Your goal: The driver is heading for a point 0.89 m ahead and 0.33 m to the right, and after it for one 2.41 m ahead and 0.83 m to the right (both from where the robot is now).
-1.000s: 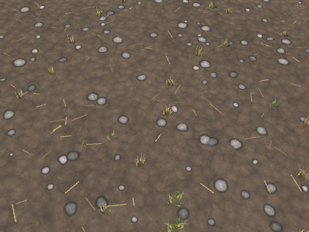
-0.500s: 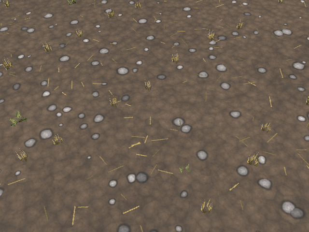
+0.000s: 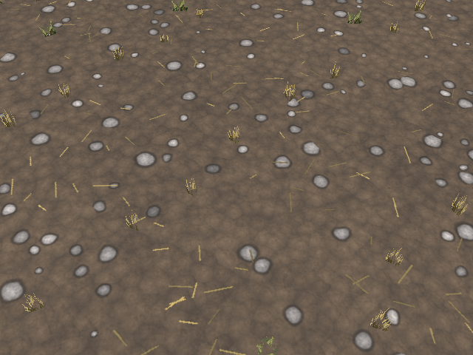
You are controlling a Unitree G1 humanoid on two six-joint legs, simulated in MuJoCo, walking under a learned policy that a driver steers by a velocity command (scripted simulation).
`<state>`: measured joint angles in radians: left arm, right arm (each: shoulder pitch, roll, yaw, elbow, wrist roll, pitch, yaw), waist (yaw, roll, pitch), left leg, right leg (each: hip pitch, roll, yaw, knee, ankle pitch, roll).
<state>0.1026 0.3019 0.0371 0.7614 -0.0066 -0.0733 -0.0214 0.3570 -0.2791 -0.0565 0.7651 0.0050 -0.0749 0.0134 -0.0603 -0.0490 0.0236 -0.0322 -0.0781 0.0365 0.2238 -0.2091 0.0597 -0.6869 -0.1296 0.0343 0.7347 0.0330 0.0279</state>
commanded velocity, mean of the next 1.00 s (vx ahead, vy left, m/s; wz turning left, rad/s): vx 0.32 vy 0.00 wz -0.46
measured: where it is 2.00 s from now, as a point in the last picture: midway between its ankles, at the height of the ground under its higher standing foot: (310, 325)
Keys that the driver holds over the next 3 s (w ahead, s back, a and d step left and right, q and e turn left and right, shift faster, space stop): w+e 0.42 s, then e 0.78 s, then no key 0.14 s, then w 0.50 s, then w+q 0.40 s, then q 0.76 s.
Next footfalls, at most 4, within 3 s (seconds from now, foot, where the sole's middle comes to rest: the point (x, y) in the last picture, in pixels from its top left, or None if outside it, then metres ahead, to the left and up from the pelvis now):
0.18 right None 0.30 -0.14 -0.78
0.66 left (235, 319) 0.59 -0.01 -0.78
1.10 right None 0.42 -0.22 -0.78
1.56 left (247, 326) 0.57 -0.05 -0.78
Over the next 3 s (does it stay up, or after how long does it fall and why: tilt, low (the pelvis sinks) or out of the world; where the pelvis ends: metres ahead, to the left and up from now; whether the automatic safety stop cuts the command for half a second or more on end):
stays up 0.85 -0.49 -0.01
